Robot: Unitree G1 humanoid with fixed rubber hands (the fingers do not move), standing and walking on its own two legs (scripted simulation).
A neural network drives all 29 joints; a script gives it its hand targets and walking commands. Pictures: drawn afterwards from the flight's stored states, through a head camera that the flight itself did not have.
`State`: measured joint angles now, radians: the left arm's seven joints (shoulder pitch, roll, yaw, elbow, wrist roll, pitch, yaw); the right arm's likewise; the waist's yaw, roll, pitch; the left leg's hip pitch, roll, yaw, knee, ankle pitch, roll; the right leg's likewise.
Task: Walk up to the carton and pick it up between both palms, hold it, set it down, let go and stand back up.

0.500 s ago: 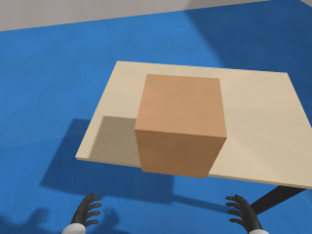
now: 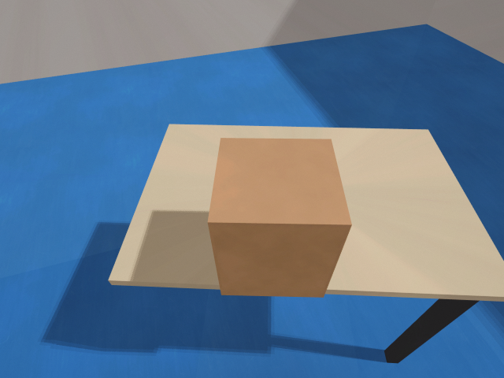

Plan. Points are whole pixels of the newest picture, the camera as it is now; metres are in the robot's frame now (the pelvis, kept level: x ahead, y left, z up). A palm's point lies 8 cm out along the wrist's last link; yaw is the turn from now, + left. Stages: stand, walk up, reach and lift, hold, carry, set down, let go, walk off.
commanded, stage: stand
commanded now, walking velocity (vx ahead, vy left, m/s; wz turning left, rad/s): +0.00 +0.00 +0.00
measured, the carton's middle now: (273, 220) +0.40 -0.03 -0.01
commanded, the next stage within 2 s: none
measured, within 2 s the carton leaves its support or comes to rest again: neither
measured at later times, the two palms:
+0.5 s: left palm out of the picture -0.02 +0.22 -0.14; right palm out of the picture -0.04 -0.20 -0.15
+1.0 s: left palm out of the picture -0.02 +0.22 -0.15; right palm out of the picture -0.05 -0.17 -0.15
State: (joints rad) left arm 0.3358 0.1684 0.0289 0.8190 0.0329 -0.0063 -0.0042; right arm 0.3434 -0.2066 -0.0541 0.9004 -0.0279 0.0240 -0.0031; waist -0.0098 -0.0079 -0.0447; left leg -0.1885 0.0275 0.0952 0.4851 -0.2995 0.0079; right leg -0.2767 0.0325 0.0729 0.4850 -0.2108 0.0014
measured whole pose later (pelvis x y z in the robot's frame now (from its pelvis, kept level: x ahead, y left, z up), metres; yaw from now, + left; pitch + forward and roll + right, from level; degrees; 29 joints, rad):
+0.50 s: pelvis +0.00 +0.02 +0.00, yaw -2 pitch -1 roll +1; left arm 0.36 0.10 0.01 1.08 0.02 -0.01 0.03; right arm 0.37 -0.14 -0.03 1.09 -0.02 0.01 -0.03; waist 0.00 0.01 0.00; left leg -0.13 0.00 0.13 0.41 -0.27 0.03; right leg -0.25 0.01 0.11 0.44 -0.19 0.03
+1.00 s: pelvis +0.01 +0.03 +0.00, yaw -2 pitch -1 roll +0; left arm 0.33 0.08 0.00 1.18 0.01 0.00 0.04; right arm 0.38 -0.10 -0.01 1.16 -0.02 0.00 -0.04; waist -0.01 0.00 -0.02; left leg -0.11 -0.01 0.13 0.41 -0.28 0.04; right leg -0.22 0.00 0.12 0.43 -0.19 0.04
